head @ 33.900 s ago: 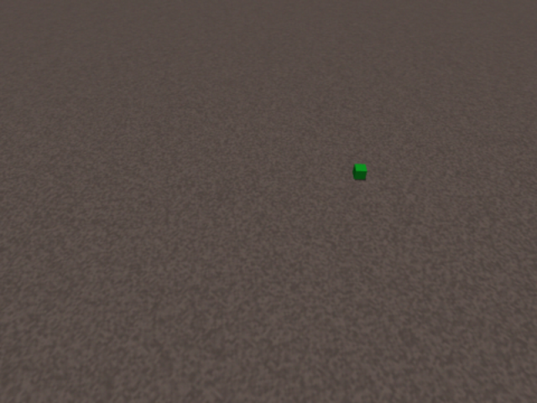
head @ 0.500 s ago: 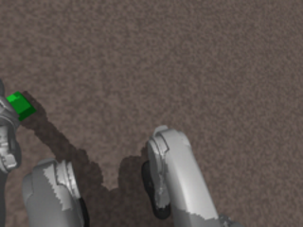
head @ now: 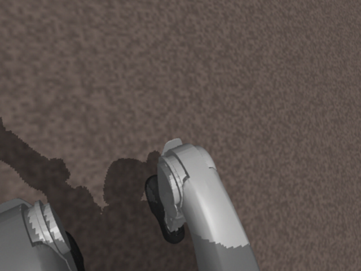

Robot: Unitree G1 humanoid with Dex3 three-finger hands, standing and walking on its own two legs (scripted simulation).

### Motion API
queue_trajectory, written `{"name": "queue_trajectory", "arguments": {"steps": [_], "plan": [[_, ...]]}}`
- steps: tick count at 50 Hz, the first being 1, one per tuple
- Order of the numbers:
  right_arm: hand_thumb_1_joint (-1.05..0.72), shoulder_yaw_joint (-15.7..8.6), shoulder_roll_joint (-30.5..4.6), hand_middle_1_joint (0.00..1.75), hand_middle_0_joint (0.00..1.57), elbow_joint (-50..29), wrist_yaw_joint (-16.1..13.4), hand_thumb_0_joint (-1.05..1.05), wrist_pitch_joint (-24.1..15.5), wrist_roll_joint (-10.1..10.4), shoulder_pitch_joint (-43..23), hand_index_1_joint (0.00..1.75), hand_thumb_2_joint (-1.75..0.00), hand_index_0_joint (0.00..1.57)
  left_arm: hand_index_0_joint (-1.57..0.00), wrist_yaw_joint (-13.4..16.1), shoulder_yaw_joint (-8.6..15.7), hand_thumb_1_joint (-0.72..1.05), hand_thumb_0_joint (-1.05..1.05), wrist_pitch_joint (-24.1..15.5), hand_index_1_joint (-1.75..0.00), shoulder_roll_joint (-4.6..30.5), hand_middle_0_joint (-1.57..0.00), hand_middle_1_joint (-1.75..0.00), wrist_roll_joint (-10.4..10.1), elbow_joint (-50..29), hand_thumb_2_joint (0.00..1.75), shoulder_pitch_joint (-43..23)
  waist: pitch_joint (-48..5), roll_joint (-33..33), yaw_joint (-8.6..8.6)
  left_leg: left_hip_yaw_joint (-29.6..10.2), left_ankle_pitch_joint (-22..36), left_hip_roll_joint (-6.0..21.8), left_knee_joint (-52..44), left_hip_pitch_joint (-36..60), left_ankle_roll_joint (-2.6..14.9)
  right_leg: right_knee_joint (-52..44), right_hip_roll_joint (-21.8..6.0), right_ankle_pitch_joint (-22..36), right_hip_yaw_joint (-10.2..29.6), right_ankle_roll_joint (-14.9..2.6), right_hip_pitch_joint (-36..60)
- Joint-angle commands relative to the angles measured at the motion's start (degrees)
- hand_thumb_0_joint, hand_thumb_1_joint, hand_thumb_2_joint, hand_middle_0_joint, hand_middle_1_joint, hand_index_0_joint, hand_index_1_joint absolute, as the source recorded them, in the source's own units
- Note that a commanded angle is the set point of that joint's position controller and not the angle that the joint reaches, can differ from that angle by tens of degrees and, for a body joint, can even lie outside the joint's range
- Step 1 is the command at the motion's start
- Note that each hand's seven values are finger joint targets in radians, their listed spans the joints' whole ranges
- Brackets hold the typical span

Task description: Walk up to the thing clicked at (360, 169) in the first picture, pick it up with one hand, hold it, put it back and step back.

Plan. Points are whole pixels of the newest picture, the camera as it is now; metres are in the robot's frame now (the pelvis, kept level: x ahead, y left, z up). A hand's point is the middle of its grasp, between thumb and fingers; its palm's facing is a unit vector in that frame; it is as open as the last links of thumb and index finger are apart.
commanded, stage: rest palm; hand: left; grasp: from above
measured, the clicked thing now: out of the picture +0.49 +0.29 -0.29
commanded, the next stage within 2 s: close in 0.76 s
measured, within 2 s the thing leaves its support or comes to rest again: neither
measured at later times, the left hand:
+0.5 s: hand out of the picture +0.47 +0.29 -0.24, palm faces -0.35 -0.27 -0.90, open 12.7 cm
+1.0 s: hand out of the picture +0.49 +0.29 -0.25, palm faces -0.35 -0.27 -0.90, open 12.2 cm
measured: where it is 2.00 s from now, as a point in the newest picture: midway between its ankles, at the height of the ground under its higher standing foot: (126, 249)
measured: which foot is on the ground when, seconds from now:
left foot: down 0.00-1.00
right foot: down 0.00-1.00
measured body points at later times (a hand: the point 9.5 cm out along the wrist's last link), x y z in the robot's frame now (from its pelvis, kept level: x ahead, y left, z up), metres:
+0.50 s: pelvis -0.01 +0.01 +0.00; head +0.29 +0.10 +0.33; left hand +0.49 +0.30 -0.19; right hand -0.02 -0.23 -0.05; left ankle +0.06 +0.13 -0.28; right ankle +0.12 -0.13 -0.28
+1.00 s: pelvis -0.01 +0.01 +0.00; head +0.30 +0.10 +0.32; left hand +0.50 +0.30 -0.20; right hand -0.03 -0.22 -0.03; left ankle +0.06 +0.13 -0.28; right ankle +0.12 -0.13 -0.28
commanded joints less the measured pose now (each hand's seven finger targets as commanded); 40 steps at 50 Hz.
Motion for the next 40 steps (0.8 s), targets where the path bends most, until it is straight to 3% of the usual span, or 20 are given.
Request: {"name": "queue_trajectory", "arguments": {"steps": [1,2,3,7,10,11,12,15,21,23,26,31,33,36,40], "plan": [[-0.88,-3.9,-18.0,0.3,0.2,1.3,0.6,0.0,-0.5,0.0,12.3,0.3,-0.9,0.2,-0.29,2.1,-0.7,-0.32,0.0,1.4,-0.72,12.5,-0.32,-0.69,0.4,-4.6,0.79,-14.3,-40.4,29.3,-1.59,8.1,16.5,0.6,-13.4,28.4,2.59,-10.3,2.2,15.2,-8.2,-4.89,25.2],[-0.88,-3.7,-18.2,0.3,0.2,1.6,0.7,0.0,-0.4,0.1,12.6,0.3,-0.9,0.2,-0.29,2.0,-0.3,-0.32,0.0,1.6,-0.72,13.5,-0.32,-0.69,0.2,-4.4,0.78,-13.7,-40.9,29.1,-1.26,8.0,16.0,0.6,-13.8,27.9,2.7,-10.6,2.4,14.7,-8.2,-4.92,26.2],[-0.88,-3.7,-18.0,0.3,0.2,0.8,0.9,0.0,-0.4,0.4,11.7,0.3,-0.9,0.2,-0.29,1.6,-1.5,-0.33,0.0,1.4,-0.72,12.0,-0.32,-0.68,-0.3,-5.4,0.79,-14.0,-40.5,29.6,-1.2,7.7,15.5,0.6,-14.3,27.7,2.69,-10.4,2.4,14.1,-8.4,-5.06,25.7],[-0.88,-3.5,-18.8,0.3,0.2,0.7,1.1,0.0,-0.7,0.8,12.1,0.3,-0.9,0.2,-0.3,0.7,-0.2,-0.31,0.0,1.5,-0.71,14.0,-0.34,-0.68,-0.5,-4.7,0.77,-12.2,-37.9,26.5,-1.77,7.0,14.4,0.7,-14.1,25.9,3.18,-10.5,2.5,13.2,-8.8,-4.85,24.8],[-0.88,-3.2,-19.0,0.3,0.2,0.6,1.2,0.0,-0.7,0.5,13.1,0.3,-0.9,0.2,-0.32,0.5,-0.9,-0.29,0.0,1.0,-0.71,13.1,-0.35,-0.68,-0.9,-4.2,0.76,-13.3,-37.0,25.3,-3.3,6.8,13.2,0.8,-14.1,25.0,3.34,-11.2,2.8,12.5,-8.9,-4.69,25.6],[-0.88,-3.3,-19.1,0.3,0.2,0.4,1.1,0.0,-0.8,0.7,13.2,0.3,-0.9,0.2,-0.31,0.6,-0.6,-0.3,0.0,0.7,-0.71,13.2,-0.35,-0.68,-0.9,-4.9,0.77,-13.8,-37.5,26.0,-3.03,6.4,13.5,0.9,-14.5,25.5,3.17,-11.1,2.6,12.6,-9.1,-4.78,25.5],[-0.88,-3.0,-18.7,0.3,0.2,0.3,1.1,0.0,-1.0,0.5,13.0,0.3,-0.9,0.2,-0.33,0.4,-1.6,-0.28,0.0,0.4,-0.7,11.8,-0.36,-0.67,-1.3,-4.6,0.76,-14.9,-36.5,25.7,-3.99,6.5,13.0,0.9,-13.8,25.0,3.24,-11.0,2.6,12.4,-9.1,-4.67,25.0],[-0.88,-2.6,-19.2,0.3,0.2,0.9,0.9,0.0,-1.6,0.5,13.1,0.3,-0.9,0.2,-0.33,0.3,-2.9,-0.28,0.0,-0.4,-0.71,11.9,-0.36,-0.68,-1.1,-4.0,0.75,-15.5,-35.6,25.7,-4.9,6.2,10.8,0.9,-14.4,25.3,3.15,-11.6,2.7,10.6,-9.4,-4.69,25.0],[-0.89,-1.1,-19.3,0.3,0.2,0.1,0.7,0.0,-2.6,0.3,11.8,0.3,-0.9,0.2,-0.35,0.9,-5.1,-0.26,0.0,-1.3,-0.71,11.2,-0.37,-0.68,-0.7,-4.1,0.74,-17.2,-32.8,26.3,-5.85,5.7,8.9,0.9,-14.2,26.1,2.88,-11.8,2.4,9.4,-10.1,-4.6,23.2],[-0.89,-1.3,-20.1,0.3,0.2,0.2,0.7,0.0,-2.5,0.6,12.7,0.3,-0.9,0.2,-0.35,1.8,-4.2,-0.25,0.0,-1.3,-0.7,13.1,-0.38,-0.67,0.0,-5.0,0.73,-18.3,-34.6,28.3,-5.47,5.0,10.8,1.3,-15.1,28.3,2.43,-11.4,2.4,10.9,-10.3,-4.76,23.2],[-0.89,-0.7,-19.8,0.3,0.2,-0.4,1.1,0.0,-2.5,0.3,11.7,0.3,-0.9,0.2,-0.34,2.8,-4.5,-0.26,0.0,-0.2,-0.71,12.5,-0.36,-0.69,0.1,-3.5,0.73,-17.4,-34.2,29.1,-5.45,4.6,12.8,1.5,-15.1,28.7,2.02,-10.9,2.4,12.8,-10.4,-4.78,23.4],[-0.89,-0.2,-20.8,0.3,0.2,-0.5,1.2,0.0,-2.2,0.3,11.3,0.3,-0.9,0.2,-0.35,3.2,-3.8,-0.25,0.0,1.4,-0.7,14.8,-0.37,-0.67,-0.6,-3.9,0.73,-17.4,-35.7,31.7,-5.25,4.5,15.7,1.8,-15.3,30.8,1.64,-10.9,2.6,15.3,-10.2,-4.87,24.5],[-0.89,0.2,-20.3,0.3,0.2,-1.4,1.4,0.0,-2.3,0.3,10.3,0.3,-0.9,0.2,-0.34,2.6,-4.7,-0.26,0.0,1.8,-0.7,13.7,-0.37,-0.68,-1.0,-3.4,0.73,-16.7,-32.5,30.1,-5.82,4.6,14.2,1.6,-14.9,29.1,1.93,-10.7,2.4,14.4,-10.3,-4.64,24.1],[-0.89,0.1,-21.3,0.3,0.2,-1.5,1.0,0.0,-2.1,0.9,11.0,0.3,-0.9,0.2,-0.35,2.4,-2.9,-0.26,0.0,1.9,-0.69,17.4,-0.38,-0.66,-0.8,-4.1,0.73,-17.3,-34.1,30.5,-5.18,4.5,13.5,1.6,-15.7,28.7,2.14,-11.3,2.6,13.6,-10.0,-4.85,24.8],[-0.89,0.6,-20.8,0.3,0.2,-2.7,0.9,0.0,-1.4,0.7,11.1,0.3,-0.9,0.2,-0.34,1.6,-3.2,-0.26,0.0,2.1,-0.71,16.8,-0.37,-0.68,-0.9,-3.4,0.73,-16.1,-33.6,29.3,-5.68,4.4,13.7,1.7,-15.5,27.4,2.32,-11.4,2.8,13.8,-10.2,-4.71,25.7]]}}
